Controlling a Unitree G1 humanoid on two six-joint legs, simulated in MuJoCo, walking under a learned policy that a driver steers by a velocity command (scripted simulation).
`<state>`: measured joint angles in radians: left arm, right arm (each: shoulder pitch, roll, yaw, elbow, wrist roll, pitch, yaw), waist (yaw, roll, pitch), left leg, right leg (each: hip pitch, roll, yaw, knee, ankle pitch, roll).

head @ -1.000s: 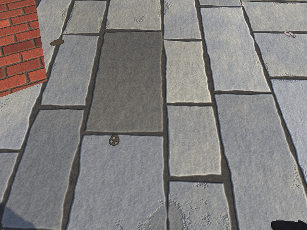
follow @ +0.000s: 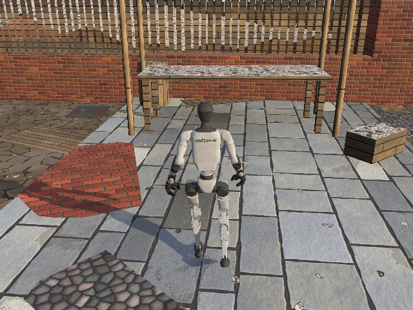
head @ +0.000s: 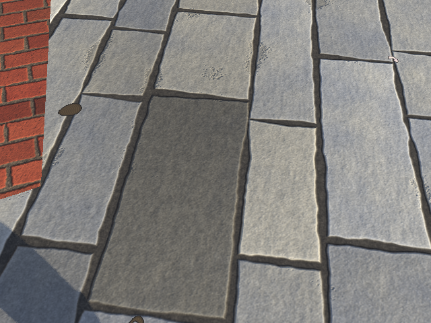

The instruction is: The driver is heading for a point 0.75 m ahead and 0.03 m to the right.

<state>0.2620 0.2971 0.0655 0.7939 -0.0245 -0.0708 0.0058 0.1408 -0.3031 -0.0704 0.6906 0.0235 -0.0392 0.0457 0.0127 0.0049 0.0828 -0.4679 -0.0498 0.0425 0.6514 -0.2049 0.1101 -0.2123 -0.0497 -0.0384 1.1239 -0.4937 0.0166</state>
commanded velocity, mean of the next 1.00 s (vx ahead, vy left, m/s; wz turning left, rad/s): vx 0.39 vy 0.00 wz -0.05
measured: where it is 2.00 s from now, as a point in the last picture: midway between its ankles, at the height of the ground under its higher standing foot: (232, 277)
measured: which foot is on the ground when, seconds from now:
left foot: down 0.00-0.42, up 0.44-0.88, down 0.90-1.00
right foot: up 0.00-0.40, down 0.42-0.90, up 0.92-1.00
